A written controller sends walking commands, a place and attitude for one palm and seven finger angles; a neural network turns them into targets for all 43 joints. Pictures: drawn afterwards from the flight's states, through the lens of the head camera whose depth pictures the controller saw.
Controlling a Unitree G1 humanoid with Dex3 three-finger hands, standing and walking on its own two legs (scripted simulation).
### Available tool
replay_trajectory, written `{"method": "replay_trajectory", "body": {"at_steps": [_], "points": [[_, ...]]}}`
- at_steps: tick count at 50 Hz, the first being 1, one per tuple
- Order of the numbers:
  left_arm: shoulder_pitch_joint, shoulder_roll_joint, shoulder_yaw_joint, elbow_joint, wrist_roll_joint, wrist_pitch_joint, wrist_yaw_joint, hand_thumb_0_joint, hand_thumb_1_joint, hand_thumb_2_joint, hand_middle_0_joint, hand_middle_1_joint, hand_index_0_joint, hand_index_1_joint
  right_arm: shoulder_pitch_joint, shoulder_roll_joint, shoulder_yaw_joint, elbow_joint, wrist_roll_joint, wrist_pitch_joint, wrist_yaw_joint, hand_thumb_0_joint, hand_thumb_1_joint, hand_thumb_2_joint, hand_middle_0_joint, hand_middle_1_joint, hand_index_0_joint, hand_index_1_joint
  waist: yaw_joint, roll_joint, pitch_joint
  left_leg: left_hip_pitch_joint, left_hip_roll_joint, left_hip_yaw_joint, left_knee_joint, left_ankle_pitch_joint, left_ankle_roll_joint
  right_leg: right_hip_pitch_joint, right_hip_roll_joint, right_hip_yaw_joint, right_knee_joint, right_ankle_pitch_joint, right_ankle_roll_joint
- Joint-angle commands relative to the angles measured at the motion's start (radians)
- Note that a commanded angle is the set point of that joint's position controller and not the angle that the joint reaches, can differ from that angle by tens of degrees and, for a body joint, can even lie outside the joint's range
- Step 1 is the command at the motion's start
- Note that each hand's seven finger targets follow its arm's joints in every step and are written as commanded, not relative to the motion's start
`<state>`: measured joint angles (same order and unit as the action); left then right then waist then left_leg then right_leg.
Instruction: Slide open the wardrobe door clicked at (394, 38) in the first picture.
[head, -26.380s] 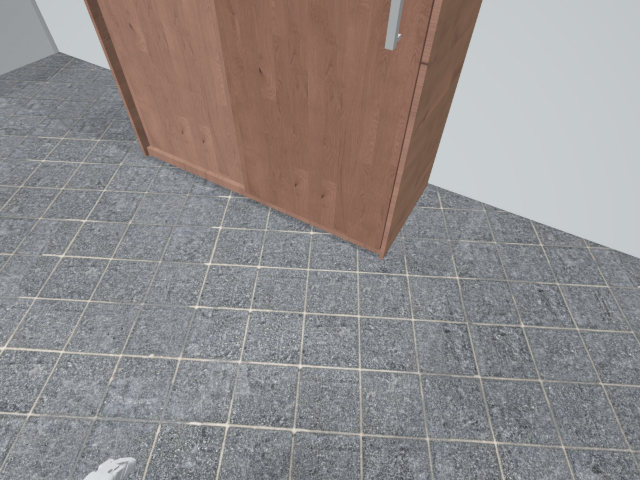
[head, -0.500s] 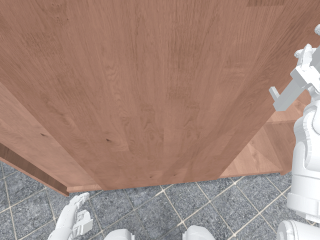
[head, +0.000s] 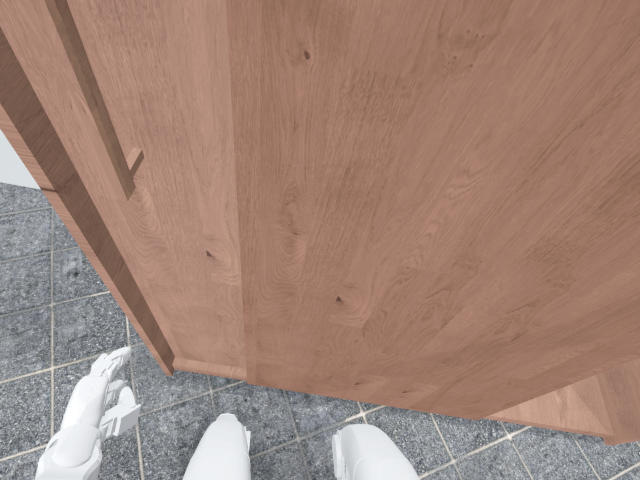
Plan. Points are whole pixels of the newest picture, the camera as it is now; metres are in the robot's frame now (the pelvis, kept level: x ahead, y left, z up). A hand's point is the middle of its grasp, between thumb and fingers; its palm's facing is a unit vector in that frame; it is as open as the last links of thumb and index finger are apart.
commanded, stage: stop walking and hold the door there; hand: right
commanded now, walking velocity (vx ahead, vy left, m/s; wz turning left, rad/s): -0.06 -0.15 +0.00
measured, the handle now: out of the picture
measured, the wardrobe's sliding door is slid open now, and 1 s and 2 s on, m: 0.43 0.42 0.38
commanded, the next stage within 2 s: none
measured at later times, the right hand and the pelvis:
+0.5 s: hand out of the picture +0.27 -0.45 +0.24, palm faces +0.82 +0.54 -0.21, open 6.1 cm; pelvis -0.02 +0.01 +0.03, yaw +3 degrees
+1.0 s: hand out of the picture +0.27 -0.46 +0.24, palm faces +0.80 +0.56 -0.21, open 5.8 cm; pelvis -0.03 +0.00 +0.04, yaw +3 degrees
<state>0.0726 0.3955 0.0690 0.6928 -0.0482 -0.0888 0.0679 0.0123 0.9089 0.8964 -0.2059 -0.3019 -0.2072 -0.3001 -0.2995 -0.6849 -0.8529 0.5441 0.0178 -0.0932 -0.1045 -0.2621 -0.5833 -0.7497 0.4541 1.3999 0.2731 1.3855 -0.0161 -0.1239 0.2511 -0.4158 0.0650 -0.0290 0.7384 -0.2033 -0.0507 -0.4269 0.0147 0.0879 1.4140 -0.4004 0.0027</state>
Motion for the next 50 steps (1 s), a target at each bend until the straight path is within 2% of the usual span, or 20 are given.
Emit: {"method": "replay_trajectory", "body": {"at_steps": [1,5,7,8,9,10,11,13,15,17,20,21,22,24,28,31,35,40,43,50], "points": [[0.056,0.056,0.024,-0.074,0.001,-0.077,-0.005,0.0,0.9,0.9,-0.2,-0.3,-0.2,-0.3,-0.158,-0.622,-0.161,-0.203,-0.03,-0.12,-0.034,0.0,-0.9,-0.9,0.45,1.4,0.45,1.4,0.002,0.299,-0.452,0.186,0.329,-0.35,-0.378,-0.042,0.185,-0.029,-0.031,0.091,-0.138,-0.091,-0.017],[0.11,0.067,0.022,-0.066,0.016,-0.102,0.018,0.0,0.9,0.9,-0.2,-0.3,-0.2,-0.3,-0.169,-0.504,-0.061,-0.199,-0.045,-0.128,-0.04,0.0,-0.9,-0.9,0.45,1.4,0.45,1.4,0.018,0.27,-0.415,-0.004,0.219,-0.167,-0.408,-0.149,0.131,0.284,-0.031,-0.026,-0.767,-0.035,-0.07],[0.098,0.085,0.013,-0.084,0.021,-0.098,0.037,0.0,0.9,0.9,-0.2,-0.3,-0.2,-0.3,-0.192,-0.438,0.017,-0.265,-0.044,-0.149,-0.046,0.0,-0.9,-0.9,0.45,1.4,0.45,1.4,0.028,-0.089,-0.364,0.007,0.076,-0.055,-0.189,-0.221,0.098,0.272,-0.073,0.011,-1.079,0.099,-0.072],[0.103,0.106,0.032,-0.09,0.025,-0.094,0.043,0.0,0.9,0.9,-0.2,-0.3,-0.2,-0.3,-0.203,-0.455,-0.002,-0.322,-0.038,-0.152,-0.054,0.0,-0.9,-0.9,0.45,1.4,0.45,1.4,0.003,-0.252,-0.359,0.026,-0.025,0.023,0.055,-0.263,0.066,0.175,-0.202,0.176,-1.191,0.042,-0.119],[0.127,0.086,0.032,-0.099,0.009,-0.091,0.044,0.0,0.9,0.9,-0.2,-0.3,-0.2,-0.3,-0.162,-0.406,0.042,-0.263,-0.028,-0.132,-0.051,0.0,-0.9,-0.9,0.45,1.4,0.45,1.4,0.012,-0.301,-0.376,0.08,-0.076,0.03,0.366,-0.258,0.052,0.05,-0.278,0.244,-1.269,0.049,-0.186],[0.103,0.051,0.022,-0.103,0.015,-0.096,0.05,0.0,0.9,0.9,-0.2,-0.3,-0.2,-0.3,-0.16,-0.438,0.042,-0.233,-0.04,-0.114,-0.054,0.0,-0.9,-0.9,0.45,1.4,0.45,1.4,0.026,-0.346,-0.342,0.085,-0.059,-0.04,0.564,-0.201,0.042,-0.059,-0.283,0.282,-1.3,0.002,-0.203],[0.11,0.048,0.022,-0.091,0.009,-0.092,0.05,0.0,0.9,0.9,-0.2,-0.3,-0.2,-0.3,-0.197,-0.539,-0.028,-0.254,-0.034,-0.113,-0.06,0.0,-0.9,-0.9,0.45,1.4,0.45,1.4,0.006,-0.308,-0.311,0.068,-0.035,-0.053,0.615,-0.186,0.032,-0.069,-0.264,0.226,-1.252,0.065,-0.24],[0.135,0.047,0.012,-0.054,-0.001,-0.072,0.049,0.0,0.9,0.9,-0.2,-0.3,-0.2,-0.3,-0.154,-0.496,0.007,-0.203,-0.046,-0.098,-0.051,0.0,-0.9,-0.9,0.45,1.4,0.45,1.4,0.001,-0.146,-0.289,0.007,-0.02,0.019,0.305,-0.208,0.029,0.064,-0.198,0.071,-1.112,0.216,-0.188],[0.191,0.063,0.006,-0.053,-0.016,-0.079,0.047,0.0,0.9,0.9,-0.2,-0.3,-0.2,-0.3,-0.164,-0.452,0.045,-0.182,-0.037,-0.091,-0.033,0.0,-0.9,-0.9,0.45,1.4,0.45,1.4,0.009,-0.134,-0.331,0.085,-0.017,0.092,-0.086,-0.204,0.028,0.187,-0.195,0.061,-1.08,0.237,-0.134],[0.192,0.082,-0.005,-0.064,-0.01,-0.095,0.045,0.0,0.9,0.9,-0.2,-0.3,-0.2,-0.3,-0.152,-0.461,0.051,-0.116,-0.032,-0.079,-0.027,0.0,-0.9,-0.9,0.45,1.4,0.45,1.4,0.009,-0.108,-0.366,0.245,-0.013,0.095,-0.422,-0.003,0.032,0.212,-0.172,0.062,-0.958,0.257,-0.088],[0.176,0.081,0.011,-0.081,-0.007,-0.092,0.04,0.0,0.9,0.9,-0.2,-0.3,-0.2,-0.3,-0.249,-0.562,0.002,-0.014,-0.05,-0.073,-0.023,0.0,-0.9,-0.9,0.45,1.4,0.45,1.4,0.054,0.12,-0.408,0.366,0.168,-0.14,-0.461,0.332,0.133,0.123,-0.057,-0.055,-0.768,0.117,-0.018],[0.181,0.084,0.021,-0.082,-0.021,-0.08,0.031,0.0,0.9,0.9,-0.2,-0.3,-0.2,-0.3,-0.242,-0.583,-0.023,0.007,-0.029,-0.071,-0.021,0.0,-0.9,-0.9,0.45,1.4,0.45,1.4,0.031,0.323,-0.409,0.391,0.217,-0.253,-0.458,0.365,0.179,0.077,-0.014,-0.053,-0.669,0.077,-0.011],[0.141,0.085,0.016,-0.076,-0.025,-0.082,0.029,0.0,0.9,0.9,-0.2,-0.3,-0.2,-0.3,-0.286,-0.528,0.014,0.04,-0.013,-0.069,-0.015,0.0,-0.9,-0.9,0.45,1.4,0.45,1.4,0.022,0.32,-0.388,0.366,0.241,-0.255,-0.447,0.36,0.198,0.054,-0.022,-0.005,-0.627,0.009,-0.02],[0.148,0.066,-0.009,-0.056,-0.011,-0.083,0.024,0.0,0.9,0.9,-0.2,-0.3,-0.2,-0.3,-0.234,-0.524,0.005,0.129,-0.023,-0.074,-0.002,0.0,-0.9,-0.9,0.45,1.4,0.45,1.4,0.03,0.198,-0.351,0.314,0.195,-0.133,-0.444,0.244,0.157,0.136,-0.055,0.003,-0.811,0.025,-0.038],[0.108,0.086,-0.001,-0.09,-0.017,-0.056,0.031,0.0,0.9,0.9,-0.2,-0.3,-0.2,-0.3,-0.242,-0.485,0.07,0.086,-0.01,-0.084,0.011,0.0,-0.9,-0.9,0.45,1.4,0.45,1.4,0.015,0.085,-0.338,0.294,0.039,-0.051,-0.384,0.101,0.071,0.255,-0.141,0.045,-1.068,0.407,-0.045],[0.114,0.077,0.002,-0.087,-0.011,-0.041,0.037,0.0,0.9,0.9,-0.2,-0.3,-0.2,-0.3,-0.227,-0.482,0.087,0.158,-0.016,-0.067,0.003,0.0,-0.9,-0.9,0.45,1.4,0.45,1.4,0.031,-0.032,-0.264,0.277,0.027,-0.01,-0.402,-0.071,0.062,0.151,-0.157,0.086,-1.161,0.12,-0.039],[0.126,0.074,0.002,-0.104,-0.015,-0.051,0.041,0.0,0.9,0.9,-0.2,-0.3,-0.2,-0.3,-0.25,-0.479,0.101,0.196,-0.03,-0.076,-0.014,0.0,-0.9,-0.9,0.45,1.4,0.45,1.4,0.024,0.007,-0.261,0.276,0.012,-0.007,-0.408,-0.167,0.057,0.08,-0.161,0.119,-1.247,-0.167,-0.044],[0.145,0.068,-0.001,-0.11,-0.021,-0.049,0.044,0.0,0.9,0.9,-0.2,-0.3,-0.2,-0.3,-0.297,-0.452,0.144,0.207,-0.029,-0.077,-0.017,0.0,-0.9,-0.9,0.45,1.4,0.45,1.4,0.02,0.018,-0.354,0.305,0.021,-0.009,-0.427,-0.066,0.061,0.161,-0.145,0.062,-1.173,0.012,-0.041],[0.146,0.081,0.004,-0.102,-0.021,-0.042,0.042,0.0,0.9,0.9,-0.2,-0.3,-0.2,-0.3,-0.319,-0.46,0.146,0.272,-0.023,-0.07,-0.019,0.0,-0.9,-0.9,0.45,1.4,0.45,1.4,0.027,0.08,-0.288,0.225,0.041,-0.044,-0.494,-0.238,0.064,0.11,-0.117,0.033,-1.129,-0.091,-0.039],[0.148,0.089,0.01,-0.067,-0.021,-0.032,0.039,0.0,0.9,0.9,-0.2,-0.3,-0.2,-0.3,-0.334,-0.459,0.147,0.307,-0.018,-0.077,-0.004,0.0,-0.9,-0.9,0.45,1.4,0.45,1.4,0.028,0.142,-0.313,0.176,0.083,-0.076,-0.508,-0.166,0.075,0.203,-0.1,0.004,-1.0,0.112,-0.042]]}}
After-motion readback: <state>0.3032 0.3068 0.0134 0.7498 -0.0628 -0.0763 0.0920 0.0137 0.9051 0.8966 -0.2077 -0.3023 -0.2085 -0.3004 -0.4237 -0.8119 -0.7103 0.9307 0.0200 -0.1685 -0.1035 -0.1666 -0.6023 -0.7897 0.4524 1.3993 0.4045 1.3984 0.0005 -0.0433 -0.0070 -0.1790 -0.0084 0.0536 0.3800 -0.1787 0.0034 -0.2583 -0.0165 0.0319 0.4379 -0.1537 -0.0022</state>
